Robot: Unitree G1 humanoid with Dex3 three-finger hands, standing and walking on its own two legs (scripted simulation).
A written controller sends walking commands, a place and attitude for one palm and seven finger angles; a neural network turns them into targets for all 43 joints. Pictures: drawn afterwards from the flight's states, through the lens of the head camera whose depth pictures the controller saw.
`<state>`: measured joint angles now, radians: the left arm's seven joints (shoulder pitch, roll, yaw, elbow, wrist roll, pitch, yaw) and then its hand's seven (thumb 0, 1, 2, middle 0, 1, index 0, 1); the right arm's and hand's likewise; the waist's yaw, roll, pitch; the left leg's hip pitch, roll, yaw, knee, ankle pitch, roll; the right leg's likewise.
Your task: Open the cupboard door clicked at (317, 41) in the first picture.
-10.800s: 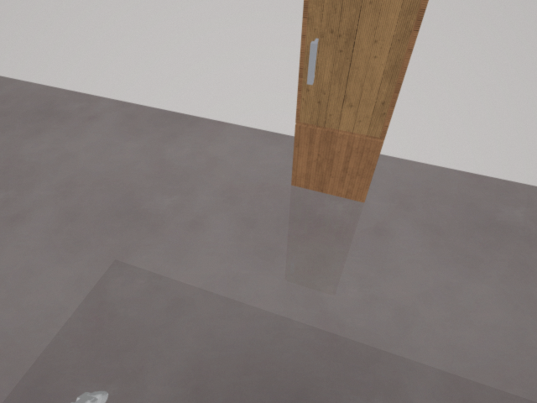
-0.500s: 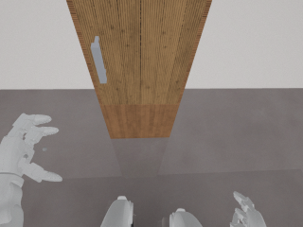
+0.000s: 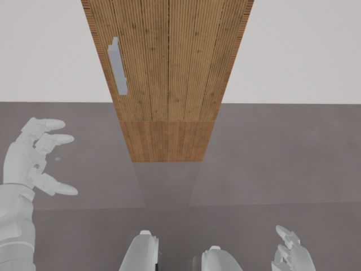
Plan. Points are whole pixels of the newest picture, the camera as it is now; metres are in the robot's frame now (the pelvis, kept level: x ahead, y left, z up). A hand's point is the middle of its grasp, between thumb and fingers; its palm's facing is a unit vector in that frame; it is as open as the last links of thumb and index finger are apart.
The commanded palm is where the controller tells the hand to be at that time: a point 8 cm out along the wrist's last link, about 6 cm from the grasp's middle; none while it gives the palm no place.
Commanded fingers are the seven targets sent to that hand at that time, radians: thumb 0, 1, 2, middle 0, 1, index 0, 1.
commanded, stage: move the hooked fingers beside the handle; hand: left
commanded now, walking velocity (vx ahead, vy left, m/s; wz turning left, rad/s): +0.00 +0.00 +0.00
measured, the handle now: (119, 67) +0.61 +0.21 +0.04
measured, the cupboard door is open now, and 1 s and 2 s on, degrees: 0 0 0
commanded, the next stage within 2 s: none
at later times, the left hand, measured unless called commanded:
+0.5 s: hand (72, 123) +0.41 +0.28 +0.04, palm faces +0.09 -1.00 -0.03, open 13.9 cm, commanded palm +0.39 +0.32 +0.04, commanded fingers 0.00 -0.50 0.30 -0.30 -1.20 -0.30 -1.20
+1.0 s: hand (85, 96) +0.49 +0.27 +0.04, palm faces +0.09 -1.00 -0.03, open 13.9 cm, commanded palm +0.48 +0.31 +0.04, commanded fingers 0.00 -0.50 0.30 -0.30 -1.20 -0.30 -1.20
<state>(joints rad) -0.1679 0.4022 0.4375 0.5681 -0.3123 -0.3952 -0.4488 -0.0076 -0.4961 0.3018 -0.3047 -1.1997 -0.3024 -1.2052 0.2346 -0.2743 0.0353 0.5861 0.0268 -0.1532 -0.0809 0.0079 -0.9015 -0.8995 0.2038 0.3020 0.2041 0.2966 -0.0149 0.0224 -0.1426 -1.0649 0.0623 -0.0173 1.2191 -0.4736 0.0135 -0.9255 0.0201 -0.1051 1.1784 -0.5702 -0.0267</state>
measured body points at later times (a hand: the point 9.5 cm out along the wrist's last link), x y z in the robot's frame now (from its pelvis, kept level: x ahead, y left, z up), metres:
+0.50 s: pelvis +0.00 +0.01 +0.00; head +0.11 +0.03 +0.43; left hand +0.40 +0.33 +0.05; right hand +0.08 -0.26 -0.11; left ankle +0.06 +0.11 -0.64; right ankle +0.00 -0.11 -0.64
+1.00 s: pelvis -0.01 +0.01 -0.02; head +0.14 +0.04 +0.40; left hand +0.48 +0.32 +0.05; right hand +0.03 -0.27 -0.12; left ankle +0.06 +0.11 -0.64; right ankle +0.00 -0.11 -0.64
